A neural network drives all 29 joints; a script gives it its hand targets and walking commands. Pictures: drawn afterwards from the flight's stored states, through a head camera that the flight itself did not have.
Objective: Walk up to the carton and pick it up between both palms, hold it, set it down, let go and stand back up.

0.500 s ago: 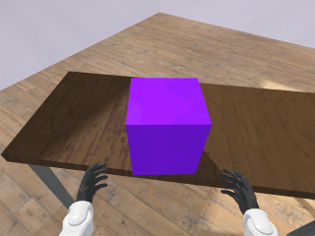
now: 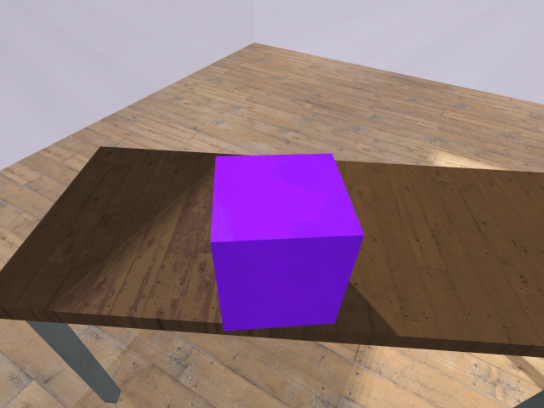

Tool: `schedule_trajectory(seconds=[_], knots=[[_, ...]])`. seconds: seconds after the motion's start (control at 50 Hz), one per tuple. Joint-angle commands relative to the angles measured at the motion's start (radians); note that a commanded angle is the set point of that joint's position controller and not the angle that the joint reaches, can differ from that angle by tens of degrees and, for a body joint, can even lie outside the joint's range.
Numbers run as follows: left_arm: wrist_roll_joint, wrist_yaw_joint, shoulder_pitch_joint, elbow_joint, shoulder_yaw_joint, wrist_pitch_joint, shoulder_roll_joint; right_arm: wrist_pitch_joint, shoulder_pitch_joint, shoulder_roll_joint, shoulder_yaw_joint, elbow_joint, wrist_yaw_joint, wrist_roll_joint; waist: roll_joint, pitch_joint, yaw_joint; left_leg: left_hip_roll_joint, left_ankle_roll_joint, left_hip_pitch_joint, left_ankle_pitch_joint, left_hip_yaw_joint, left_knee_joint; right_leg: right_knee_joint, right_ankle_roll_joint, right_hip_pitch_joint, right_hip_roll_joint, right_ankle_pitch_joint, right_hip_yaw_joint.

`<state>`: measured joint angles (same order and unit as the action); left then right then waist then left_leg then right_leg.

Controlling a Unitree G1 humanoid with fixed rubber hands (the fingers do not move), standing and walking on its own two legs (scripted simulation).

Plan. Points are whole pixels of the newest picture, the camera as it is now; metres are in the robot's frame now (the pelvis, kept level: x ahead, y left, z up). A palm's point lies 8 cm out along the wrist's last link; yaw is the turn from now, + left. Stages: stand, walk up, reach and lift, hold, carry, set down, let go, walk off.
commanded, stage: stand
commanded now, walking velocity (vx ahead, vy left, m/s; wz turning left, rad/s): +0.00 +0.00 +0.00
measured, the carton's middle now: (277, 242) +0.42 +0.01 +0.02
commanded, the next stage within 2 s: none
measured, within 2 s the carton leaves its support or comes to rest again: neither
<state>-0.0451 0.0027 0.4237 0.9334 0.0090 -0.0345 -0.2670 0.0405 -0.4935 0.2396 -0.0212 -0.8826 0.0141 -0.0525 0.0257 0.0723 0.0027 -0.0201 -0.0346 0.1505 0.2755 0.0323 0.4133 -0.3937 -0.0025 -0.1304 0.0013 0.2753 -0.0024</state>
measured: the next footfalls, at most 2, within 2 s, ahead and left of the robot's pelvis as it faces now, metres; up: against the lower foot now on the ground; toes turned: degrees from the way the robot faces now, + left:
none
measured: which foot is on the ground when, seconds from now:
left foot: down 0.00-1.00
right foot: down 0.00-1.00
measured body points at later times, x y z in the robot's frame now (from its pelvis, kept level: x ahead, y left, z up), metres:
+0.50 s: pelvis -0.03 +0.01 +0.00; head -0.06 +0.01 +0.45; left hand -0.09 +0.22 -0.16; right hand -0.09 -0.21 -0.16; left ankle -0.04 +0.10 -0.74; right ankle -0.04 -0.12 -0.74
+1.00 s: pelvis -0.06 +0.01 +0.00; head -0.09 +0.01 +0.45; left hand -0.14 +0.20 -0.17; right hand -0.12 -0.19 -0.17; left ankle -0.04 +0.10 -0.74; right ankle -0.04 -0.12 -0.74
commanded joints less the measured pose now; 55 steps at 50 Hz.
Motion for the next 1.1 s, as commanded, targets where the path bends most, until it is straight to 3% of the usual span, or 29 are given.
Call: schedule_trajectory(seconds=[0.0,0.04,0.06,0.1,0.14,0.16,0.2,0.24,0.28,0.38,0.4,0.44,0.68,1.08], knots=[[0.01,-0.015,0.071,-0.002,0.01,-0.011,-0.069,0.011,-0.082,0.114,-0.023,0.005,-0.017,0.003,-0.055,-0.105,-0.014,0.127,-0.021,0.019,-0.361,-0.134,-0.072,0.05,0.03,-0.016,-0.102,-0.243,-0.106],[0.012,-0.019,0.063,0.026,0.013,-0.006,-0.082,0.008,-0.1,0.088,-0.009,-0.022,-0.02,0.007,-0.055,-0.117,-0.003,0.127,-0.017,0.026,-0.398,-0.142,-0.072,0.039,0.033,-0.018,-0.095,-0.23,-0.095],[0.011,-0.022,0.051,0.029,0.008,-0.004,-0.067,0.003,-0.1,0.1,-0.013,-0.035,-0.025,0.009,-0.05,-0.136,-0.002,0.122,-0.021,0.029,-0.344,-0.14,-0.081,0.054,0.028,-0.036,-0.092,-0.221,-0.096],[0.011,-0.022,0.054,0.055,0.005,-0.002,-0.065,-0.002,-0.106,0.092,-0.01,-0.058,-0.029,0.008,-0.038,-0.169,-0.001,0.126,-0.025,0.04,-0.359,-0.15,-0.081,0.054,0.027,-0.045,-0.097,-0.2,-0.093],[0.012,-0.021,0.066,0.075,0.001,0.0,-0.055,-0.004,-0.09,0.093,-0.01,-0.075,-0.027,0.01,0.005,-0.176,-0.01,0.126,-0.029,0.054,-0.286,-0.157,-0.087,0.067,0.028,-0.038,-0.095,-0.18,-0.09],[0.016,-0.021,0.067,0.087,0.005,-0.002,-0.067,0.0,-0.081,0.079,-0.004,-0.08,-0.026,0.013,-0.025,-0.177,-0.006,0.122,-0.027,0.047,-0.276,-0.156,-0.098,0.066,0.032,-0.049,-0.093,-0.178,-0.099],[0.014,-0.024,0.074,0.111,-0.005,0.006,-0.047,-0.002,-0.083,0.064,-0.005,-0.102,-0.022,0.014,-0.031,-0.232,-0.004,0.12,-0.032,0.092,-0.209,-0.161,-0.113,0.079,0.023,-0.066,-0.095,-0.143,-0.096],[0.019,-0.029,0.077,0.129,-0.011,0.004,-0.027,-0.003,-0.077,0.054,0.002,-0.114,-0.026,0.012,-0.009,-0.224,-0.004,0.11,-0.028,0.077,-0.213,-0.157,-0.112,0.067,0.021,-0.057,-0.094,-0.166,-0.096],[0.018,-0.028,0.063,0.141,-0.005,0.006,-0.027,-0.001,-0.103,0.037,0.008,-0.141,-0.026,0.015,-0.056,-0.186,0.002,0.114,-0.029,0.07,-0.189,-0.167,-0.122,0.066,0.027,-0.043,-0.092,-0.125,-0.095],[0.018,-0.032,0.071,0.186,-0.017,0.009,0.008,-0.011,-0.061,0.016,0.009,-0.165,-0.032,0.015,-0.045,-0.225,-0.001,0.107,-0.032,0.102,-0.081,-0.162,-0.13,0.076,0.02,-0.078,-0.089,-0.1,-0.088],[0.02,-0.033,0.073,0.195,-0.018,0.009,0.007,-0.01,-0.065,0.011,0.01,-0.173,-0.034,0.018,-0.014,-0.212,0.0,0.11,-0.037,0.077,-0.093,-0.166,-0.127,0.074,0.021,-0.086,-0.087,-0.097,-0.089],[0.02,-0.033,0.083,0.206,-0.019,0.009,0.012,-0.008,-0.076,-0.005,0.011,-0.19,-0.035,0.022,-0.049,-0.222,0.003,0.098,-0.023,0.099,-0.061,-0.143,-0.114,0.065,0.027,-0.101,-0.091,-0.095,-0.084],[0.022,-0.038,0.111,0.247,-0.033,0.02,0.068,-0.021,-0.067,-0.029,0.018,-0.235,-0.039,0.027,-0.04,-0.221,0.001,0.104,-0.024,0.163,0.065,-0.165,-0.13,0.039,0.026,-0.127,-0.076,-0.035,-0.075],[0.024,-0.04,0.119,0.236,-0.029,0.019,0.093,-0.032,-0.031,-0.052,0.017,-0.259,-0.041,0.031,-0.024,-0.217,0.006,0.097,-0.02,0.182,0.098,-0.152,-0.111,0.057,0.031,-0.192,-0.072,0.052,-0.094]])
